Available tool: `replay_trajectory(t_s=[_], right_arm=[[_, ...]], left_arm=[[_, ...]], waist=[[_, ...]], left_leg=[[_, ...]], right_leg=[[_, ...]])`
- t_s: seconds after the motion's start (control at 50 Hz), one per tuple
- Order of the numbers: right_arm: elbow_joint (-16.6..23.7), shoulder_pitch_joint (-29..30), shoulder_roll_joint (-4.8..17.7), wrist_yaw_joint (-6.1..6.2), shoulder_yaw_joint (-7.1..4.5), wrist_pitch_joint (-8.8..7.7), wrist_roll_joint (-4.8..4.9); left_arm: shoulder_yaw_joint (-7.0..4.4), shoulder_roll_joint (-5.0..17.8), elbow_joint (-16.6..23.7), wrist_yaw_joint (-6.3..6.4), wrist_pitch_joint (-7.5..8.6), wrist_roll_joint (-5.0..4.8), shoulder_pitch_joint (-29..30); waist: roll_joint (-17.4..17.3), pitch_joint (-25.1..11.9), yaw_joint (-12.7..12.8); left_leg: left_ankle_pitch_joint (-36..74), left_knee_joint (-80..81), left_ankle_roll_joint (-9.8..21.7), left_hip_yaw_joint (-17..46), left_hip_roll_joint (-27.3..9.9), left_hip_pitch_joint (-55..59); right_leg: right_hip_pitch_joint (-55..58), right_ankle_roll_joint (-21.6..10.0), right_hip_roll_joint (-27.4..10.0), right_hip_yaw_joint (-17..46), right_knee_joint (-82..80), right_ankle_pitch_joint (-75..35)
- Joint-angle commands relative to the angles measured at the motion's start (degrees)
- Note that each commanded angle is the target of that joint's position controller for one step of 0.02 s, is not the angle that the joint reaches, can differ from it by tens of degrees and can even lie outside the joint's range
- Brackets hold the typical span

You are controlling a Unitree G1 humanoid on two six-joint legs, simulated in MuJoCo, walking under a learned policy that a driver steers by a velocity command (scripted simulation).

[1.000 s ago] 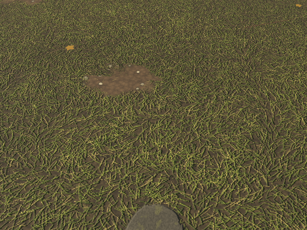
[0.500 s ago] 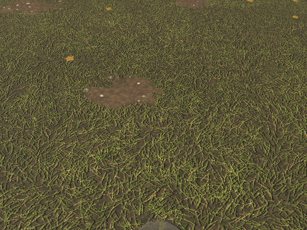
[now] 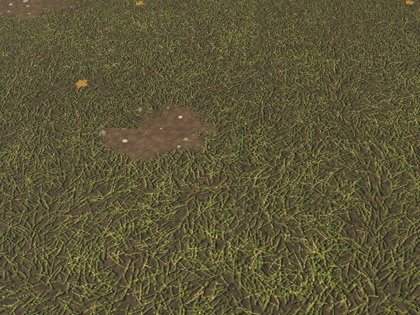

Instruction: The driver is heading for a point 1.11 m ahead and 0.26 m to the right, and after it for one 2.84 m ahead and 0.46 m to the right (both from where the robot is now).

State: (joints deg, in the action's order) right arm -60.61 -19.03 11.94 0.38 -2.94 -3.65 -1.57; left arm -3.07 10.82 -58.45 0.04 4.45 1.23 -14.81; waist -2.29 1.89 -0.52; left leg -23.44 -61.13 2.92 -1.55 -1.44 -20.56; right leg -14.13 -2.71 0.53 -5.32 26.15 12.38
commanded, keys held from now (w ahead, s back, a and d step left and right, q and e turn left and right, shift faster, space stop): shift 1.00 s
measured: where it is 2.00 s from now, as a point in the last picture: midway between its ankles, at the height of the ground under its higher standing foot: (196, 308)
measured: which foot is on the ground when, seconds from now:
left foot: up 0.00-0.22, down 0.24-1.00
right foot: down 0.00-1.00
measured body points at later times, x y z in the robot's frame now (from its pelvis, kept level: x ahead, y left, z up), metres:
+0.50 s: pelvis +0.10 +0.02 +0.00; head +0.11 +0.03 +0.45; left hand +0.08 +0.23 -0.16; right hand +0.13 -0.20 -0.15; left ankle +0.13 +0.10 -0.74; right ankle +0.02 -0.09 -0.74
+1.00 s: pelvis +0.11 +0.02 +0.00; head +0.11 +0.02 +0.45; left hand +0.06 +0.22 -0.16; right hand +0.09 -0.20 -0.16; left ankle +0.13 +0.10 -0.74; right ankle +0.02 -0.09 -0.74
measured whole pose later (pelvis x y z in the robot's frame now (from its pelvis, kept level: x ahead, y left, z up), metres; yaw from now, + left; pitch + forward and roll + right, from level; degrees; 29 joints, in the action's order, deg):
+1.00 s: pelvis +0.11 +0.02 +0.00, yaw -1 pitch -2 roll +1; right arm -66.3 -16.6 7.1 2.4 -0.7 -0.6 -0.3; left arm 1.0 6.5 -67.3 3.0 0.6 0.7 -20.0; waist 0.9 2.1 -0.4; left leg -10.1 -22.6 3.7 -4.7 2.8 -11.0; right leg 0.0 -0.4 -1.1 -3.7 20.6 19.0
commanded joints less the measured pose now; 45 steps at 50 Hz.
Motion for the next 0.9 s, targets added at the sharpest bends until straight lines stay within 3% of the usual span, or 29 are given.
replay_trajectory(t_s=[0.02, 0.08, 0.14, 0.2, 0.22, 0.24, 0.26, 0.28, 0.3, 0.32, 0.38, 0.46, 0.9], right_arm=[[1.09, -4.73, 1.02, -0.31, -0.24, 0.83, -0.27], [1.77, -1.96, -0.60, 0.12, 0.43, 1.83, 0.35], [2.16, 1.27, -0.81, 0.81, 1.02, 2.29, 0.82], [1.65, 1.73, -0.58, 1.14, 1.17, 2.23, 0.77], [1.22, 1.15, -0.57, 1.19, 1.25, 2.03, 0.44], [1.04, 0.64, 1.25, 1.33, 0.98, 1.58, -0.03], [1.13, -0.74, 4.47, 1.52, 0.44, 0.89, -0.42], [0.96, 1.04, 5.22, 1.63, 0.64, 1.04, 0.53], [0.79, 1.70, 2.10, 1.42, 1.17, 1.42, 0.98], [1.03, 3.56, 1.06, 1.30, 1.38, 1.61, 1.01], [0.32, 3.12, 0.87, 1.95, 1.25, 1.73, 1.37], [-0.76, 2.01, 0.79, 2.14, 1.01, 1.79, 1.49], [-4.98, -0.91, -0.49, 2.14, 1.63, 2.85, 1.27]], left_arm=[[0.24, 4.17, 0.23, 0.55, 0.60, 0.04, -4.47], [1.11, 4.35, -0.71, 1.20, 0.68, 0.31, -5.06], [1.69, 4.24, -1.79, 1.50, 0.14, 0.08, -6.29], [2.11, 3.60, -2.61, 1.57, -0.65, -0.56, -6.16], [2.20, 3.42, -2.66, 1.64, -0.99, -0.79, -5.44], [2.31, 2.87, -3.01, 1.68, -1.18, -0.45, -6.69], [2.23, 2.52, -2.83, 1.78, -1.39, -0.09, -8.33], [3.16, -2.43, -4.67, 1.81, -2.06, -0.98, -15.81], [2.92, -0.90, -6.01, 2.35, -2.95, -0.66, -15.25], [2.63, 0.11, -5.86, 2.47, -3.33, -0.45, -13.48], [2.31, 1.16, -5.86, 2.18, -3.42, -0.54, -10.57], [2.59, 0.44, -6.84, 2.67, -3.34, -0.65, -9.92], [3.50, -0.35, -8.88, 3.12, -3.89, -0.50, -10.19]], waist=[[7.19, -1.35, -1.36], [7.20, -1.53, -2.17], [9.45, -2.44, -0.73], [8.04, -1.74, -0.90], [6.33, -1.09, -1.68], [3.21, -0.83, -1.51], [-0.42, -1.35, -0.20], [-7.29, -2.39, 3.41], [-6.18, -1.52, 1.93], [-4.73, 1.25, 2.22], [-1.33, 0.66, 1.36], [1.89, -0.65, 0.82], [2.93, 3.31, 0.23]], left_leg=[[3.77, 0.27, -0.29, 0.53, -1.74, -5.18], [6.27, 11.53, -1.04, -0.28, -0.78, -2.69], [9.99, 21.19, -0.89, -1.84, 0.59, 1.82], [13.82, 28.66, -0.04, -2.09, 0.74, 7.41], [17.55, 33.94, 0.27, -1.70, 0.45, 10.94], [24.10, 37.57, 0.48, 1.98, -2.52, 14.98], [35.43, 38.41, 1.00, 7.84, -8.33, 18.40], [41.50, 38.07, 6.03, 11.78, -13.07, 17.19], [35.65, 39.60, 6.77, 13.63, -12.90, 13.81], [31.22, 40.28, 5.25, 11.86, -10.26, 11.02], [32.39, 39.26, 2.38, 6.81, -5.50, 12.42], [35.12, 38.67, 2.38, 6.30, -5.29, 15.97], [24.72, 41.54, 1.23, 5.58, -3.80, 13.65]], right_leg=[[5.70, -7.75, -14.10, 10.32, -10.51, -39.11], [4.89, -8.23, -13.00, 6.44, -9.51, -43.92], [5.08, -8.08, -12.43, 5.33, -7.94, -43.12], [3.22, -6.96, -12.87, 7.05, -6.34, -31.26], [1.49, -5.50, -11.94, 7.39, -5.26, -23.11], [-0.67, -3.43, -10.18, 7.49, -3.87, -13.88], [-2.90, -1.74, -7.02, 5.85, -0.84, -2.98], [-1.86, -0.65, -3.19, 3.47, -1.37, 8.23], [1.67, 0.01, -2.78, 3.43, -2.60, 9.23], [2.85, 0.29, -2.91, 4.28, -4.19, 6.53], [5.89, 0.68, -5.01, 5.70, -6.77, -2.09], [6.93, 0.97, -5.85, 5.64, -7.82, -4.49], [6.39, 0.69, -7.18, 6.11, -9.70, -2.34]])
Velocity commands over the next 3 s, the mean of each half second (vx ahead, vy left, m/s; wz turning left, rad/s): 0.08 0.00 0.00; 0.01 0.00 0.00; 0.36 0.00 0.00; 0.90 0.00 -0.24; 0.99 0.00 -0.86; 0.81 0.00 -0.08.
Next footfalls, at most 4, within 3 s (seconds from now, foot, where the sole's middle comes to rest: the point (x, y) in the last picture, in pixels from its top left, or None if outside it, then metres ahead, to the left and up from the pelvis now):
0.24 left None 0.17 0.10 -0.78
1.48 left None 0.32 0.18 -0.78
2.00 right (219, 235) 0.77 0.03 -0.78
2.40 left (206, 144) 1.21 0.07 -0.78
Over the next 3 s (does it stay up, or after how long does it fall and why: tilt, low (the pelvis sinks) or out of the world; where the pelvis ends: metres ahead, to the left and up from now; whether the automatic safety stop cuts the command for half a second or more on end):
stays up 1.43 -0.29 -0.15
